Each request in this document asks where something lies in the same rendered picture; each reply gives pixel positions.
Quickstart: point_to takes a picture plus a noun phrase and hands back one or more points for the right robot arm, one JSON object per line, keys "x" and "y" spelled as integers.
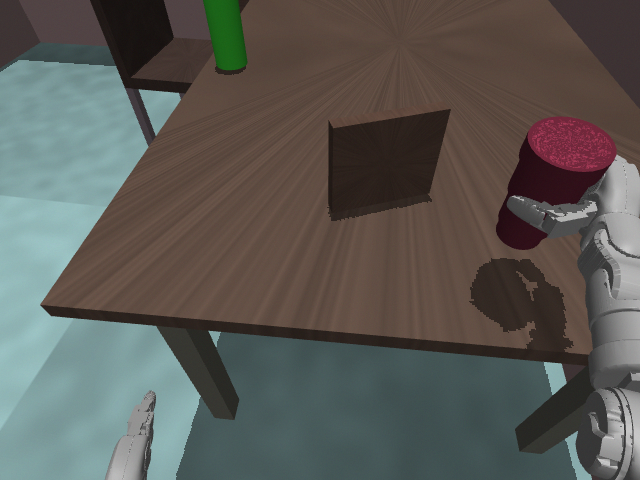
{"x": 608, "y": 439}

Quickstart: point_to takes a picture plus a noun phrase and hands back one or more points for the table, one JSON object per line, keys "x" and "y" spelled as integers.
{"x": 224, "y": 224}

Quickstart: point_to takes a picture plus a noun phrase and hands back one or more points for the right robot hand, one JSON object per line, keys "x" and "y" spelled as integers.
{"x": 618, "y": 191}

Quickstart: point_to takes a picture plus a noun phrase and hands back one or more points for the chair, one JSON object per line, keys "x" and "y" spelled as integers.
{"x": 146, "y": 54}

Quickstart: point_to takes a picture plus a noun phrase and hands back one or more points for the left robot hand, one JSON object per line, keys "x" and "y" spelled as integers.
{"x": 132, "y": 454}

